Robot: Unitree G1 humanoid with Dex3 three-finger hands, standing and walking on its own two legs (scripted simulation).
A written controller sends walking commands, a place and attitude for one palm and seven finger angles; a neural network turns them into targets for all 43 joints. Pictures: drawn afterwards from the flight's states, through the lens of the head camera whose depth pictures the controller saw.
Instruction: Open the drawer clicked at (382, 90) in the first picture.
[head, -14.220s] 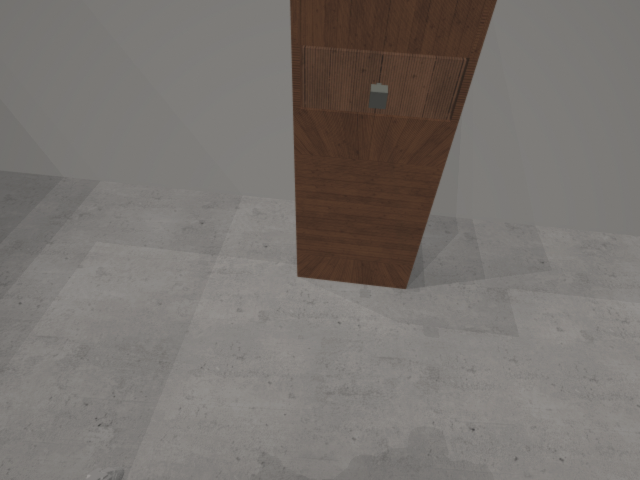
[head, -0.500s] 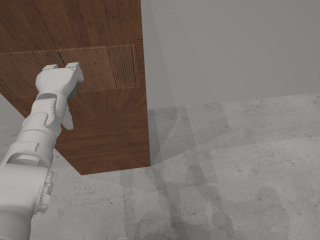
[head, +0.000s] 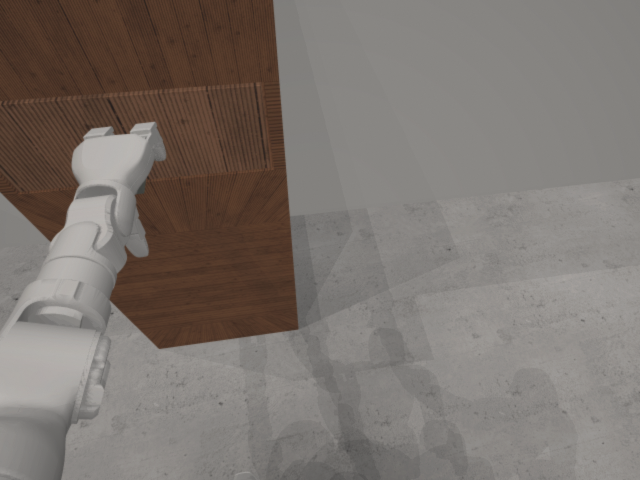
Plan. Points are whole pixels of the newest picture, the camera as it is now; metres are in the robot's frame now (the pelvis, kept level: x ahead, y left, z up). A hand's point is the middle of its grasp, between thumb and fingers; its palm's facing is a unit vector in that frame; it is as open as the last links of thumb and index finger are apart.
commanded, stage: lower the fingers behind the handle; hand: left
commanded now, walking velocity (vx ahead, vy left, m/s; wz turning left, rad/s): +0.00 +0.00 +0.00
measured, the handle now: (126, 163) +0.53 +0.23 +0.08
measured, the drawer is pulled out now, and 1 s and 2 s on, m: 0.00 0.00 0.13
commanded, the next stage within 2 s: close the thumb around the handle in 0.02 s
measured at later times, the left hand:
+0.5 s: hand (131, 192) +0.49 +0.22 +0.06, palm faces -0.04 -0.04 -1.00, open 9.8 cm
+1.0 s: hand (130, 196) +0.48 +0.23 +0.06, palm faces -0.05 -0.03 -1.00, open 7.2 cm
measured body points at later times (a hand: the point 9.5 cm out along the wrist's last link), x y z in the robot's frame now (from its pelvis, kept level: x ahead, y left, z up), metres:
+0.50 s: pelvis +0.00 +0.00 +0.00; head +0.08 +0.00 +0.44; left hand +0.48 +0.22 +0.12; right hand +0.01 -0.28 -0.13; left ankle +0.03 +0.13 -0.71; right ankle -0.06 -0.12 -0.71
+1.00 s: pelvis +0.00 +0.00 +0.00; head +0.08 +0.00 +0.44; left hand +0.48 +0.23 +0.11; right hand +0.00 -0.28 -0.13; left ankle +0.03 +0.13 -0.71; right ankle -0.06 -0.12 -0.71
